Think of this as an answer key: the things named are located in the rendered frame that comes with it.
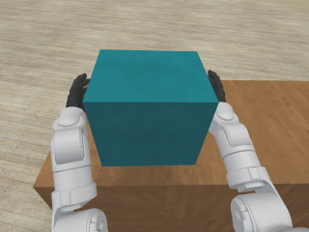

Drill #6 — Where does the robot left upper arm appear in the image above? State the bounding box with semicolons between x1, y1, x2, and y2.
53;208;108;232

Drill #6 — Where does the carton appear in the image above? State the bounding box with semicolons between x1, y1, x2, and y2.
83;49;219;166

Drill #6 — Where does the robot right upper arm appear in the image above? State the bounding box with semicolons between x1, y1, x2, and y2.
231;191;309;232

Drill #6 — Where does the robot right hand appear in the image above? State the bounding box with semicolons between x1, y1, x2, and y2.
208;70;226;102

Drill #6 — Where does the robot right forearm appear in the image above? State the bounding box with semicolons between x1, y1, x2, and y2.
209;101;293;225

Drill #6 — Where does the robot left hand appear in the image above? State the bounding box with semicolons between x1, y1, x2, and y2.
66;73;91;113

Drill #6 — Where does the robot left forearm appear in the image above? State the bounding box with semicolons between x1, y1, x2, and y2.
50;106;98;232

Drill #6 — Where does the pedestal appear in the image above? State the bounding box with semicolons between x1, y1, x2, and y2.
33;78;309;232

